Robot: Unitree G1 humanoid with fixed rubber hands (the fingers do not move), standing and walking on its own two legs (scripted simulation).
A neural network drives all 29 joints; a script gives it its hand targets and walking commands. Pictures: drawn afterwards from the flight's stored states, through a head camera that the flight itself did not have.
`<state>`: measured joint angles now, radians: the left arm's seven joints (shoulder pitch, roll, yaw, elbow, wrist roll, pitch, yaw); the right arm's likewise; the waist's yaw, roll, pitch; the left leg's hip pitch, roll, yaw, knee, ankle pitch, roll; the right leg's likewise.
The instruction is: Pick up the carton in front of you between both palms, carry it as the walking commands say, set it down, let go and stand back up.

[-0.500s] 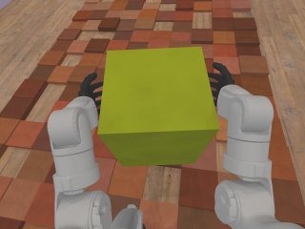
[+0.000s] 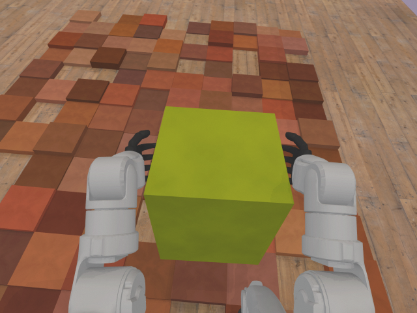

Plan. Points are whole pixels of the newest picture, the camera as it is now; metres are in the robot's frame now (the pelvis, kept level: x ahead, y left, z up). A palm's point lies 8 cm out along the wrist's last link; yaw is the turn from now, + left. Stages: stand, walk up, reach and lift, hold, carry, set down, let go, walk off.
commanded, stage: carry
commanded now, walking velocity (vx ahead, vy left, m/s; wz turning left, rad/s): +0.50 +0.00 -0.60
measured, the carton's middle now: (214, 190) +0.36 +0.00 +0.03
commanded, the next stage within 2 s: none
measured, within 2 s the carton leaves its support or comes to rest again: neither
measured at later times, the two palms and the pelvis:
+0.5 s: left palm (191, 40) +0.74 +0.06 +0.13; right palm (307, 60) +0.67 -0.23 +0.13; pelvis +0.35 -0.01 +0.00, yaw -17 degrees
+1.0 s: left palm out of the picture +1.00 -0.21 +0.16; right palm (377, 17) +0.85 -0.47 +0.16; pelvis +0.60 -0.14 -0.01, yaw -26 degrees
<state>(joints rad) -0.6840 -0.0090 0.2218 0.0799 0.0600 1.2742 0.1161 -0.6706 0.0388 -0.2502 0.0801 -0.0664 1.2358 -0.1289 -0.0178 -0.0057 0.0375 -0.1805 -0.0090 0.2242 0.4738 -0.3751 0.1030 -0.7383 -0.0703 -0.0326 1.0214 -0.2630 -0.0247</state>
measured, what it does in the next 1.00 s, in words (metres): walks ahead, turning right: right foot, then left foot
